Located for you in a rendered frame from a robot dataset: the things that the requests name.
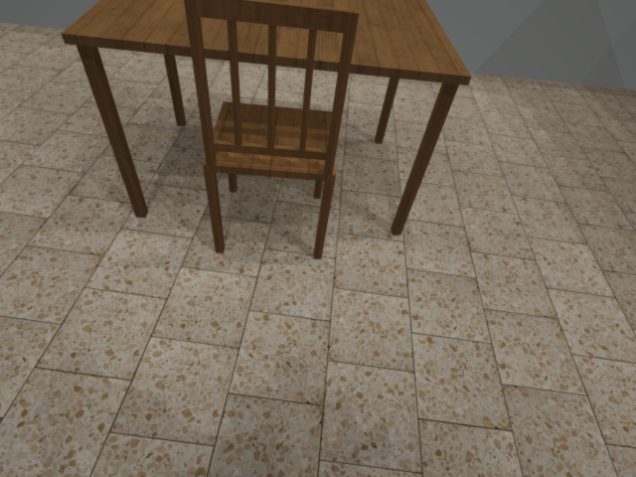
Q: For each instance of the chair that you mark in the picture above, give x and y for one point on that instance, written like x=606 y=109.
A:
x=269 y=140

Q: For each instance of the table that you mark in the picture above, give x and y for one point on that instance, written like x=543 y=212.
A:
x=396 y=39

